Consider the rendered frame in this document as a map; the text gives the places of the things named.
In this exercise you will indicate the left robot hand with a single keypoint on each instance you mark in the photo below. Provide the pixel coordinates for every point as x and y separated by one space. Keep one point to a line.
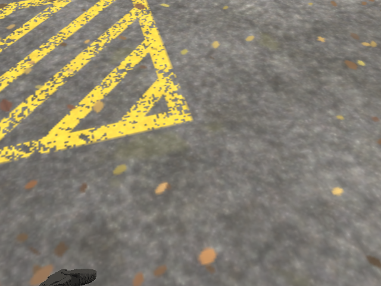
76 277

